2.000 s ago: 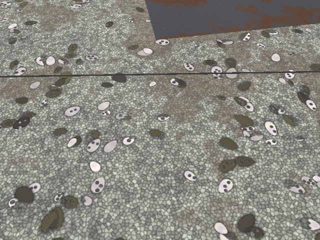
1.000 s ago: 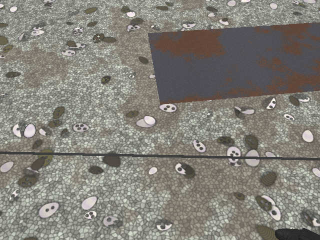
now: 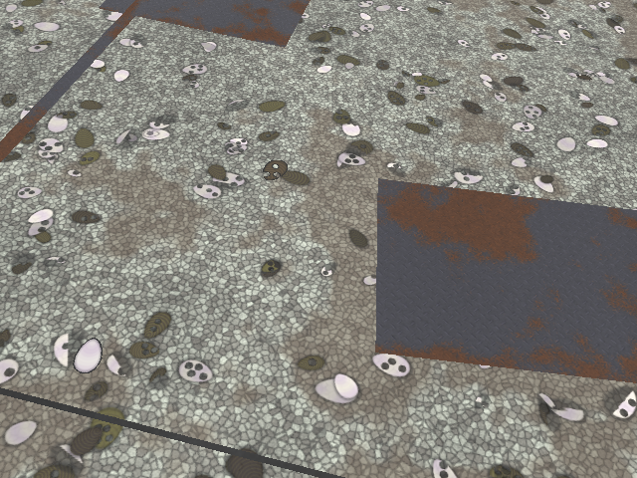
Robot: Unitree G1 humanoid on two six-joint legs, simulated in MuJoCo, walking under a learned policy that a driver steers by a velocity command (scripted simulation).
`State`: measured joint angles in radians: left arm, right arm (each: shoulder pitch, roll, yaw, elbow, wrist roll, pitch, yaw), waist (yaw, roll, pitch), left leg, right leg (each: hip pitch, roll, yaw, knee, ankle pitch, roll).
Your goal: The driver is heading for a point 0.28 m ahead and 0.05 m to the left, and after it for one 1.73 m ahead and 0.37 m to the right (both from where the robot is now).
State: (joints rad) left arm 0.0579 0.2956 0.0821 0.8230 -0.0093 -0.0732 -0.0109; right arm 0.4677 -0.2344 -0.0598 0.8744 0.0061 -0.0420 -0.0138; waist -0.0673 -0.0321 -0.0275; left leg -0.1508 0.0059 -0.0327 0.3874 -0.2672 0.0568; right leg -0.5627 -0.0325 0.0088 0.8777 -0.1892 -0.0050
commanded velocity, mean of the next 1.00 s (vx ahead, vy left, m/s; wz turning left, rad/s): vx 0.16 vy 0.00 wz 0.02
